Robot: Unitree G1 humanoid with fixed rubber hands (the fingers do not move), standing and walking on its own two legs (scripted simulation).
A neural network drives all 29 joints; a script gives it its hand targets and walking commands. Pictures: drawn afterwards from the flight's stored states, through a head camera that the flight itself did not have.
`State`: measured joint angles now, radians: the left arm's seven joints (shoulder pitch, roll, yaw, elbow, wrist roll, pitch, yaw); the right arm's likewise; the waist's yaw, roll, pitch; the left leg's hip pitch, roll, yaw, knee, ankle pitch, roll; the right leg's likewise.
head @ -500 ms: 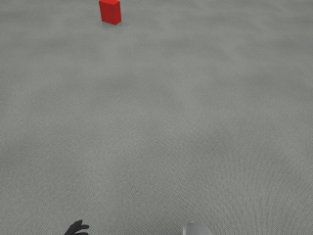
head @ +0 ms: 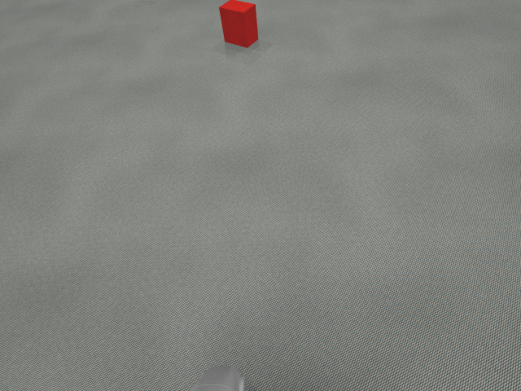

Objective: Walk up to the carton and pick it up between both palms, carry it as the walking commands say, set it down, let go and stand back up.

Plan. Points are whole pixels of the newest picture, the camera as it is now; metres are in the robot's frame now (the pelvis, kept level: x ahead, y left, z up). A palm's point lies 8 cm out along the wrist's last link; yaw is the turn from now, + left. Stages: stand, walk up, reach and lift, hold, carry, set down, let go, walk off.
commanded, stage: walk up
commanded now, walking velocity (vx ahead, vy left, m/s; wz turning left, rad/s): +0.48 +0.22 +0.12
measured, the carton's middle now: (239, 23) +2.60 +0.31 -0.64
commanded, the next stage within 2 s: none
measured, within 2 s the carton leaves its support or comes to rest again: neither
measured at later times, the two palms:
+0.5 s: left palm (102, 348) +0.20 +0.33 -0.15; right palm (364, 292) +0.29 -0.15 -0.11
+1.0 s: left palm (157, 202) +0.51 +0.29 -0.11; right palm (373, 231) +0.45 -0.21 -0.15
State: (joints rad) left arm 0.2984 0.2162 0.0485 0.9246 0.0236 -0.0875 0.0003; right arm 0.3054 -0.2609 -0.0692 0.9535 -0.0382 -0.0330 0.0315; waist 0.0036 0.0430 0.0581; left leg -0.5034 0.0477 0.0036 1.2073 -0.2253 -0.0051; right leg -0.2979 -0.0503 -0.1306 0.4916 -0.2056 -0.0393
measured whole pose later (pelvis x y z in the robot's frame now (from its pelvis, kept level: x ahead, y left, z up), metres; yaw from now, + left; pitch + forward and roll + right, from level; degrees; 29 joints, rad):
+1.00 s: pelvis +0.46 +0.03 +0.00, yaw +1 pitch -1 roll +2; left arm 0.22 0.19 0.07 0.99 0.02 -0.07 0.00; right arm 0.33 -0.22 -0.07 1.05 -0.03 -0.05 0.01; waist -0.02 0.04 0.07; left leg -0.40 0.09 0.04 1.15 -0.27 0.00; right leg -0.29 -0.08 -0.13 0.51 -0.20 -0.03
